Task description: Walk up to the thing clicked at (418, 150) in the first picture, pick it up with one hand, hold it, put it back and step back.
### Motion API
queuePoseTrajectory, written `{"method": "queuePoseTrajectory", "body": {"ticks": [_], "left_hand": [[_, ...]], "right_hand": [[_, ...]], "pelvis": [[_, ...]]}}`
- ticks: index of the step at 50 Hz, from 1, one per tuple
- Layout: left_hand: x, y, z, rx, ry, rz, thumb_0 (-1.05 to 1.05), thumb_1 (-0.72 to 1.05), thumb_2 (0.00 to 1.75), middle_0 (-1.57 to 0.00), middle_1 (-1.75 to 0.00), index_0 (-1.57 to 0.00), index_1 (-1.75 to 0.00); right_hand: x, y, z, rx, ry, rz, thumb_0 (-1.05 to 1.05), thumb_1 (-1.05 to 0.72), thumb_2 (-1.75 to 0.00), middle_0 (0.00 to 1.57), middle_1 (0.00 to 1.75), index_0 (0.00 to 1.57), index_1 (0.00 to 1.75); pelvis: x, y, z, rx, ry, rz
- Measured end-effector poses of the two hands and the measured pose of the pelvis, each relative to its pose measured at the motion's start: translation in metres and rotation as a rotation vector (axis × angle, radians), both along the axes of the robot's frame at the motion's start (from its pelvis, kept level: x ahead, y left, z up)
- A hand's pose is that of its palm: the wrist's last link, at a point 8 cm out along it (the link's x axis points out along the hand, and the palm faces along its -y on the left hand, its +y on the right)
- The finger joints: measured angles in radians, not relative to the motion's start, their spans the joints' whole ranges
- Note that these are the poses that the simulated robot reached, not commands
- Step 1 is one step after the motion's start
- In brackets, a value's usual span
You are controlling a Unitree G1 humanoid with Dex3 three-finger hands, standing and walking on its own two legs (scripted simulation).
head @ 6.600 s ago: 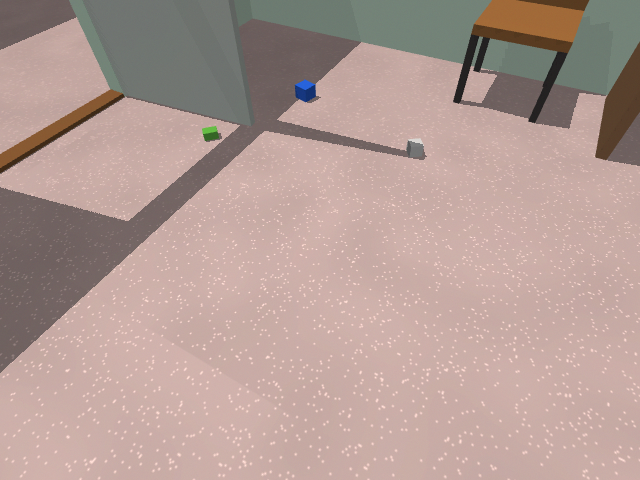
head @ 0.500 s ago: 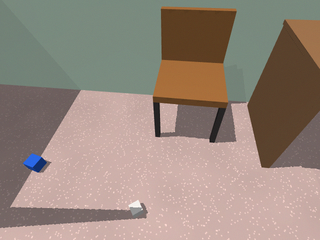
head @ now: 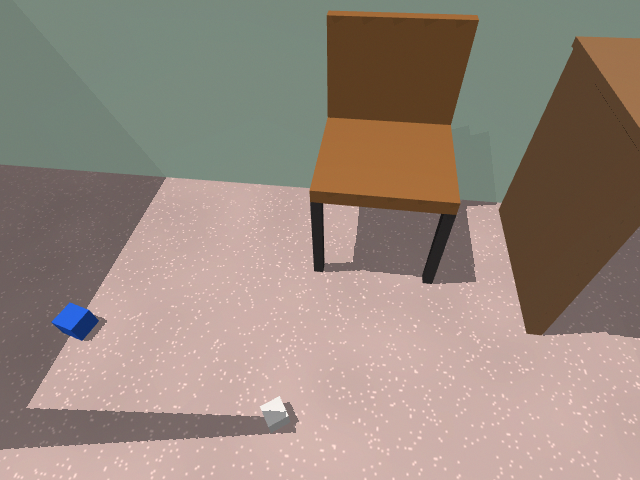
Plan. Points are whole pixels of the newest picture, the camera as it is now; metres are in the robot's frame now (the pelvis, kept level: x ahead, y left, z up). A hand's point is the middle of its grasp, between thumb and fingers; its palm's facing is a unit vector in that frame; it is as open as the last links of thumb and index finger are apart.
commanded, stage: stand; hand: left
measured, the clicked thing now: (275, 414) +0.42 +0.18 -0.75
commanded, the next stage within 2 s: none
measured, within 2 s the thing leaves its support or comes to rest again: neither
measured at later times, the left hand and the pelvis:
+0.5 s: hand out of the picture +0.06 +0.26 -0.16, palm faces -0.01 -0.94 -0.33, open 7.3 cm; pelvis +0.00 +0.00 +0.00, yaw +1 degrees
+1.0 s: hand out of the picture +0.08 +0.26 -0.16, palm faces -0.01 -0.94 -0.34, open 7.3 cm; pelvis +0.01 +0.00 +0.00, yaw +1 degrees
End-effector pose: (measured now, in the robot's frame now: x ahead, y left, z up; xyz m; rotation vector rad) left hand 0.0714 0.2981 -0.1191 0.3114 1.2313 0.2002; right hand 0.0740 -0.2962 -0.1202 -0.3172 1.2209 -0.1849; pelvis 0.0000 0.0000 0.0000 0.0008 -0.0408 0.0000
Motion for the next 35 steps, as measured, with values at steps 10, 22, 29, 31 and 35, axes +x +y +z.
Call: {"method": "queuePoseTrajectory", "body": {"ticks": [10, 22, 29, 31, 35], "left_hand": [[-0.009, 0.001, -0.002, -0.003, 0.008, 0.006, 0.01, 0.91, 0.90, -0.20, -0.30, -0.20, -0.30], [-0.016, 0.002, -0.003, -0.007, 0.030, 0.012, 0.01, 0.91, 0.90, -0.20, -0.30, -0.21, -0.30], [-0.015, 0.003, -0.004, -0.004, 0.030, 0.012, 0.01, 0.91, 0.90, -0.20, -0.30, -0.21, -0.30], [-0.013, 0.003, -0.004, -0.004, 0.029, 0.013, 0.01, 0.91, 0.90, -0.20, -0.30, -0.20, -0.30], [-0.010, 0.003, -0.003, -0.004, 0.022, 0.010, 0.01, 0.91, 0.90, -0.20, -0.30, -0.20, -0.30]], "right_hand": [[-0.007, 0.000, 0.000, -0.001, 0.009, 0.000, 0.00, -0.90, -0.90, 0.20, 0.30, 0.21, 0.30], [-0.012, 0.000, 0.000, -0.007, 0.030, 0.001, 0.00, -0.90, -0.90, 0.20, 0.30, 0.21, 0.30], [-0.008, 0.002, -0.001, -0.005, 0.032, 0.005, 0.01, -0.90, -0.90, 0.20, 0.30, 0.21, 0.30], [-0.006, 0.002, -0.001, -0.004, 0.028, 0.007, 0.01, -0.90, -0.90, 0.20, 0.30, 0.21, 0.30], [-0.001, 0.003, 0.000, -0.005, 0.021, 0.011, 0.00, -0.90, -0.90, 0.20, 0.30, 0.21, 0.30]], "pelvis": [[-0.003, 0.000, 0.000, 0.000, -0.004, 0.004], [-0.002, 0.002, 0.000, 0.000, 0.003, 0.009], [0.000, 0.002, 0.000, -0.001, 0.005, 0.012], [0.001, 0.002, 0.000, -0.001, 0.005, 0.013], [0.003, 0.003, 0.000, -0.002, 0.006, 0.013]]}}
